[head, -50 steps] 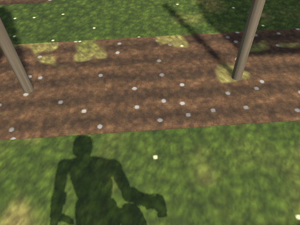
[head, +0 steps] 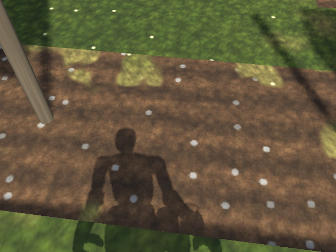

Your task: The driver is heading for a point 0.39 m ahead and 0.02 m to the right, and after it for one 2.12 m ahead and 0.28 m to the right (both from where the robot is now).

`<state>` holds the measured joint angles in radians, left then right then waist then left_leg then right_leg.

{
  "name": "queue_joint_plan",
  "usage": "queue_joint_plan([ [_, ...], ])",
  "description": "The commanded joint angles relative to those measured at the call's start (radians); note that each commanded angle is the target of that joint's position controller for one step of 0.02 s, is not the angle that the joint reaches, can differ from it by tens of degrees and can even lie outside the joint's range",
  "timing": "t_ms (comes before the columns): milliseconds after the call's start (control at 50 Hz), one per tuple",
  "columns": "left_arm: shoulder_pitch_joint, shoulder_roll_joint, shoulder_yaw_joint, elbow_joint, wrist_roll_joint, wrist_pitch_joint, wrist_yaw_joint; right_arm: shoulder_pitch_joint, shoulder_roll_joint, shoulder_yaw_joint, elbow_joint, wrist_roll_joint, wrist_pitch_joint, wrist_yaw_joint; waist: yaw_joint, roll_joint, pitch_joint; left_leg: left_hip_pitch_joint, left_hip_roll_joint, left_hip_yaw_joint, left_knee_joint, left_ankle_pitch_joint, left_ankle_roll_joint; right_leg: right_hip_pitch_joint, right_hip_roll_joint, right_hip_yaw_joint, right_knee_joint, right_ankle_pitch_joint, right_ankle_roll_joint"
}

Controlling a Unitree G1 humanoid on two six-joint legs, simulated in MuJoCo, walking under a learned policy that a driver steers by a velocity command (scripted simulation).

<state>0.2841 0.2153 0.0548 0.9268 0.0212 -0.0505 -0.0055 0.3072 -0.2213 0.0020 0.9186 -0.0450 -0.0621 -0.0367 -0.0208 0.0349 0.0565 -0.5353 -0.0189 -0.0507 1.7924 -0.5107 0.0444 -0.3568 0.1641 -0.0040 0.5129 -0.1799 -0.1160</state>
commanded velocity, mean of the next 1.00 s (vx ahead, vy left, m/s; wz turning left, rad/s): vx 0.25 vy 0.00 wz -0.31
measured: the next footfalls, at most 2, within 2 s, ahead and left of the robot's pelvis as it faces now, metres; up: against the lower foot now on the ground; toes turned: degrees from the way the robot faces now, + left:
left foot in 0.32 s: +0.34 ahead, +0.08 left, +0.00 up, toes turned -17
right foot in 0.74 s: +0.30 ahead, -0.14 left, +0.00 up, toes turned -15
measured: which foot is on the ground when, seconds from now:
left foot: up 0.00-0.30, down 0.32-1.00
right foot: down 0.00-0.34, up 0.36-0.72, down 0.74-1.00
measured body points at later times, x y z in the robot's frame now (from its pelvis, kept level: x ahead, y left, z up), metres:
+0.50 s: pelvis +0.24 +0.02 +0.01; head +0.27 +0.03 +0.46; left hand +0.37 +0.28 -0.12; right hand +0.30 -0.27 -0.09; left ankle +0.30 +0.09 -0.73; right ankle +0.19 -0.09 -0.65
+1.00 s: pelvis +0.27 -0.03 +0.02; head +0.27 -0.04 +0.47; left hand +0.47 +0.15 -0.10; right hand +0.25 -0.29 -0.12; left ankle +0.31 +0.09 -0.73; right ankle +0.27 -0.12 -0.73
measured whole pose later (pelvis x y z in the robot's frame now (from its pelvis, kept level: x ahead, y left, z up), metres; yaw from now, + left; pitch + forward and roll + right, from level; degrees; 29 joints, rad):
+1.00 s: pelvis +0.27 -0.03 +0.02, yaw -19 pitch -1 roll +0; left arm 0.13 0.21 -0.03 0.91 0.00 0.02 0.02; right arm 0.23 -0.24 0.02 0.93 -0.01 0.02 -0.01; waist -0.02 0.01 0.00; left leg -0.15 0.02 0.04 0.39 -0.22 -0.01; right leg -0.20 0.06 0.04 0.38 -0.16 -0.04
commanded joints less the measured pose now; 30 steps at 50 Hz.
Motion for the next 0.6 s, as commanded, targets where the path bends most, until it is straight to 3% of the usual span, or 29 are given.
queue_joint_plan([
  [20, 0.115, 0.142, 0.015, -0.015, -0.009, -0.034, 0.017, -0.104, -0.140, -0.025, -0.145, -0.022, 0.011, 0.027, -0.032, 0.069, 0.013, -0.200, 0.119, -0.035, -0.510, 0.199, -0.055, 0.024, -0.394, 0.479, -0.252, 0.374, -0.205],
  [40, 0.103, 0.156, 0.016, -0.017, -0.003, -0.037, 0.014, -0.126, -0.110, -0.016, -0.161, -0.022, 0.017, 0.034, -0.027, 0.010, 0.021, -0.068, 0.098, 0.012, -0.658, 0.272, -0.074, -0.083, -0.316, 0.393, -0.270, 0.499, -0.190],
  [60, 0.109, 0.155, 0.014, -0.015, -0.004, -0.035, 0.012, -0.125, -0.072, -0.003, -0.162, -0.012, 0.016, 0.039, -0.027, -0.066, -0.018, 0.024, 0.082, 0.036, -0.753, 0.339, -0.078, -0.105, -0.278, 0.336, -0.267, 0.618, -0.177],
  [100, 0.096, 0.140, 0.017, -0.027, -0.021, -0.026, 0.007, -0.118, -0.045, 0.008, -0.153, 0.008, 0.007, 0.044, -0.024, -0.128, -0.097, 0.136, 0.061, 0.040, -0.906, 0.500, -0.060, -0.066, -0.230, 0.269, -0.224, 0.676, -0.129],
  [140, 0.154, 0.132, 0.020, -0.026, -0.050, -0.014, 0.004, -0.224, -0.063, 0.004, -0.179, 0.012, 0.006, 0.038, 0.028, -0.093, -0.100, 0.110, 0.037, 0.046, -0.995, 0.574, -0.054, 0.037, -0.223, 0.302, -0.203, 0.624, -0.078],
  [180, 0.218, 0.130, 0.023, -0.021, -0.033, 0.006, 0.008, -0.334, -0.077, 0.001, -0.212, 0.013, 0.012, 0.037, 0.076, -0.069, -0.068, 0.019, 0.024, 0.029, -1.051, 0.531, -0.056, 0.158, -0.243, 0.375, -0.174, 0.533, -0.070],
  [220, 0.261, 0.159, 0.030, -0.028, -0.018, 0.026, 0.016, -0.424, -0.090, -0.001, -0.256, 0.014, 0.006, 0.045, 0.106, -0.056, -0.032, -0.049, 0.008, 0.006, -1.135, 0.451, -0.053, 0.273, -0.261, 0.445, -0.158, 0.500, -0.071],
  [260, 0.262, 0.176, 0.036, -0.032, -0.008, 0.030, 0.025, -0.395, -0.098, -0.003, -0.255, 0.023, -0.010, 0.045, 0.091, -0.088, -0.025, 0.011, -0.013, -0.013, -1.231, 0.370, -0.034, 0.324, -0.263, 0.477, -0.122, 0.472, -0.077],
  [280, 0.236, 0.180, 0.037, -0.042, -0.006, 0.030, 0.024, -0.337, -0.104, -0.007, -0.240, 0.026, -0.017, 0.044, 0.061, -0.098, -0.035, 0.115, -0.030, -0.010, -1.279, 0.330, -0.020, 0.294, -0.250, 0.482, -0.094, 0.461, -0.071],
  [300, 0.189, 0.181, 0.037, -0.058, -0.014, 0.026, 0.020, -0.231, -0.119, -0.015, -0.214, 0.021, -0.027, 0.035, 0.000, -0.083, -0.064, 0.299, -0.026, -0.025, -1.337, 0.366, 0.005, 0.217, -0.205, 0.450, 0.007, 0.496, -0.043],
  [320, 0.156, 0.162, 0.032, -0.086, -0.025, 0.015, 0.016, -0.080, -0.177, -0.033, -0.194, 0.009, -0.038, 0.020, -0.080, -0.002, -0.166, 0.554, 0.117, -0.155, -1.339, 0.402, 0.058, 0.091, -0.147, 0.368, 0.241, 0.429, -0.005],
  [340, 0.255, 0.088, 0.019, -0.111, -0.056, 0.007, 0.020, 0.024, -0.264, -0.056, -0.200, 0.008, -0.029, 0.003, -0.068, 0.161, -0.344, 0.847, 0.397, -0.438, -1.310, 0.626, 0.168, -0.125, -0.037, 0.193, 0.548, -0.097, 0.043],
  [360, 0.246, 0.167, 0.035, -0.127, -0.033, 0.018, 0.031, 0.020, -0.237, -0.064, -0.192, 0.037, -0.004, 0.004, -0.065, 0.187, -0.361, 0.829, 0.487, -0.607, -1.339, 0.748, 0.245, -0.263, -0.012, 0.105, 0.678, -0.492, 0.047],
  [380, 0.197, 0.200, 0.047, -0.113, -0.005, 0.030, 0.032, -0.019, -0.166, -0.053, -0.194, 0.042, 0.007, 0.007, -0.038, 0.041, -0.207, 0.695, 0.439, -0.509, -1.342, 0.794, 0.243, -0.312, -0.074, 0.106, 0.744, -0.432, 0.063],
  [400, 0.153, 0.166, 0.041, -0.120, -0.001, 0.039, 0.024, -0.072, -0.108, -0.040, -0.202, 0.035, 0.010, 0.014, -0.017, -0.015, -0.123, 0.585, 0.387, -0.400, -1.373, 0.862, 0.225, -0.298, -0.092, 0.100, 0.735, -0.361, 0.079],
  [420, 0.143, 0.141, 0.038, -0.126, -0.003, 0.052, 0.018, -0.104, -0.080, -0.030, -0.201, 0.026, 0.010, 0.019, 0.014, 0.007, -0.066, 0.480, 0.337, -0.299, -1.408, 0.951, 0.194, -0.263, -0.116, 0.100, 0.686, -0.321, 0.088],
  [460, 0.152, 0.123, 0.036, -0.127, 0.002, 0.082, 0.014, -0.116, -0.091, -0.032, -0.190, 0.024, -0.002, 0.025, 0.050, 0.079, -0.054, 0.360, 0.278, -0.187, -1.453, 1.056, 0.173, -0.163, -0.121, 0.102, 0.626, -0.259, 0.108],
  [520, 0.140, 0.119, 0.035, -0.135, -0.006, 0.093, 0.015, -0.118, -0.120, -0.039, -0.176, 0.026, -0.016, 0.032, 0.082, 0.069, -0.114, 0.318, 0.256, -0.094, -1.464, 1.164, 0.180, -0.090, -0.098, 0.103, 0.550, -0.162, 0.115],
  [600, 0.013, 0.086, 0.003, -0.163, -0.004, 0.100, 0.008, -0.133, -0.121, -0.022, -0.158, 0.032, -0.005, 0.035, 0.070, 0.084, -0.151, 0.287, 0.206, 0.003, -1.469, 1.132, 0.138, 0.039, -0.123, 0.056, 0.315, -0.039, 0.113],
])
Over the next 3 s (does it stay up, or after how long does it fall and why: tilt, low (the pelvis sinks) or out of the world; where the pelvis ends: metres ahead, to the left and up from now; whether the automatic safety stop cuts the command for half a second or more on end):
stays up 0.49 -0.08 -0.01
